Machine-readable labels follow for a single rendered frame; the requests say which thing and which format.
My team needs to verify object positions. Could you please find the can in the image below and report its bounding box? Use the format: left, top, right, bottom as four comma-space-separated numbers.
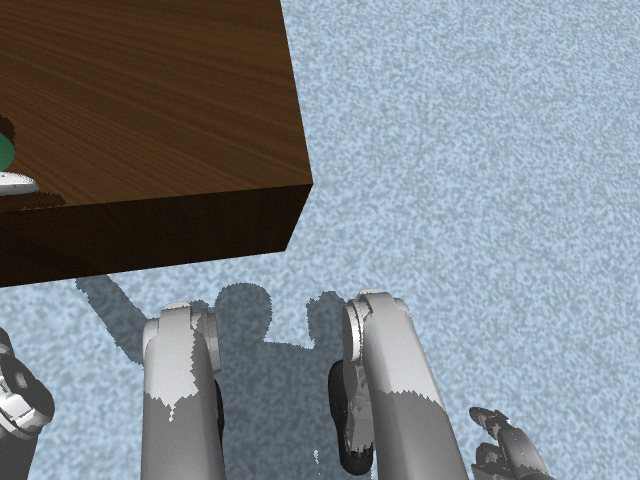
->
0, 133, 15, 172

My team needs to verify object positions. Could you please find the left robot arm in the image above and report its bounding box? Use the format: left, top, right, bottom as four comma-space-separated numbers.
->
0, 327, 55, 480

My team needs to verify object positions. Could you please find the right robot foot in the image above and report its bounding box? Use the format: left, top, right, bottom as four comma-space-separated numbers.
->
328, 360, 373, 476

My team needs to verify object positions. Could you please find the left robot hand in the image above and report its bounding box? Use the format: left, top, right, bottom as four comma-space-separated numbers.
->
0, 172, 39, 196

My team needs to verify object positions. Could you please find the right robot hand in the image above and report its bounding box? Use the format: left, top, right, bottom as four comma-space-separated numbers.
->
469, 407, 550, 480

